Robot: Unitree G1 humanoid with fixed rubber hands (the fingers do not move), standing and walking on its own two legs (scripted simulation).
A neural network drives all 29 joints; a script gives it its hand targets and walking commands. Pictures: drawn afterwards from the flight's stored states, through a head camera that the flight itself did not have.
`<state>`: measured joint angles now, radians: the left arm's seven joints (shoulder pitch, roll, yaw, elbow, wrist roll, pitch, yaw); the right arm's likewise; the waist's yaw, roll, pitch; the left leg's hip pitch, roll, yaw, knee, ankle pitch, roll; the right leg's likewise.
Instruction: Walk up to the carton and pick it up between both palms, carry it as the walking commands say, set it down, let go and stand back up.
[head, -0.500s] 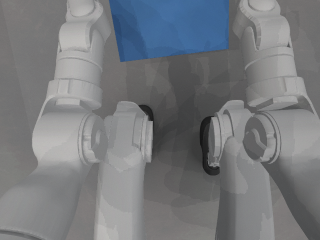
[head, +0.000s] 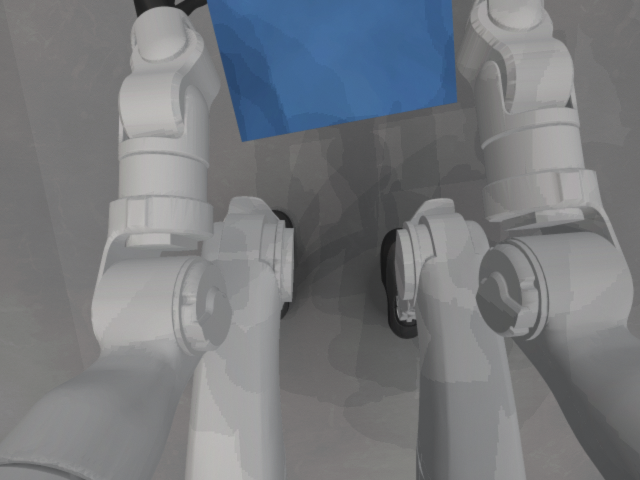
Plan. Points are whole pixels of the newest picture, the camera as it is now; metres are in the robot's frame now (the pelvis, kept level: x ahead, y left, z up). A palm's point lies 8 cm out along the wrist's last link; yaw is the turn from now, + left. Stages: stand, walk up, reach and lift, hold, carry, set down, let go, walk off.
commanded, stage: reach and lift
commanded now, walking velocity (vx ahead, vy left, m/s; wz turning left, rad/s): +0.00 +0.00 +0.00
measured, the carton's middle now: out of the picture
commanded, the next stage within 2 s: none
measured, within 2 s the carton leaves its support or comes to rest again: neither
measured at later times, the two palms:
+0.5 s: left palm out of the picture +0.50 +0.17 -0.05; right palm out of the picture +0.53 -0.12 -0.03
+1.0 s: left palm out of the picture +0.48 +0.17 +0.02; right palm out of the picture +0.50 -0.12 +0.03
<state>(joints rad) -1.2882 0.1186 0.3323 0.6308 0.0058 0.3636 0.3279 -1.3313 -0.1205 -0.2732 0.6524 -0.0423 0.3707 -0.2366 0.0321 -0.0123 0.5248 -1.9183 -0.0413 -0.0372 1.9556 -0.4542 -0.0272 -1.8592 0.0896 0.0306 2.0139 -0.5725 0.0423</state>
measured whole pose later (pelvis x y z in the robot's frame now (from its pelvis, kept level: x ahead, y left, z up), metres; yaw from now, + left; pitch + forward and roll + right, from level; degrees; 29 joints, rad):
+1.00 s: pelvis -0.01 +0.01 +0.09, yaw +1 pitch +15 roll -1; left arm -1.15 0.06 0.30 0.57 0.00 0.42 0.37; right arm -1.18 -0.09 -0.28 0.59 -0.07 0.42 -0.21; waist 0.01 0.01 0.52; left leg -1.51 -0.06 -0.04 1.67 -0.41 -0.01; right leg -1.45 0.07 0.05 1.71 -0.52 0.04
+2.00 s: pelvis +0.01 +0.01 +0.21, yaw +1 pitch +9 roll -1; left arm -0.88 -0.05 0.32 0.55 0.08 0.43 0.35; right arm -0.92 0.00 -0.29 0.62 -0.13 0.41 -0.17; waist 0.01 0.02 0.33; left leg -1.07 -0.05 -0.06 1.24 -0.33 -0.01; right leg -1.02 0.06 0.06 1.28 -0.42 0.03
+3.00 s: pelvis +0.13 +0.01 +0.33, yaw +1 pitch +3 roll +0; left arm -0.33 -0.17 0.32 0.46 0.24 0.58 0.12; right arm -0.33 0.17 -0.30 0.43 -0.29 0.57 0.00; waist 0.00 0.02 -0.15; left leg -0.33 -0.03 -0.06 0.46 -0.18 0.00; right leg -0.27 0.03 0.09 0.47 -0.24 0.01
